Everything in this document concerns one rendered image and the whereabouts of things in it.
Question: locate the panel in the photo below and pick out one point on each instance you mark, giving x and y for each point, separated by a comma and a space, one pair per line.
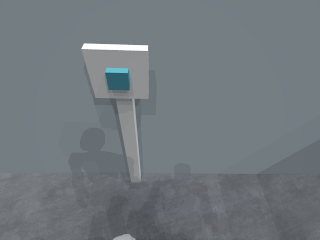
135, 58

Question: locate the button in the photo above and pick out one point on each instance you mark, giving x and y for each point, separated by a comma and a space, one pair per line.
118, 78

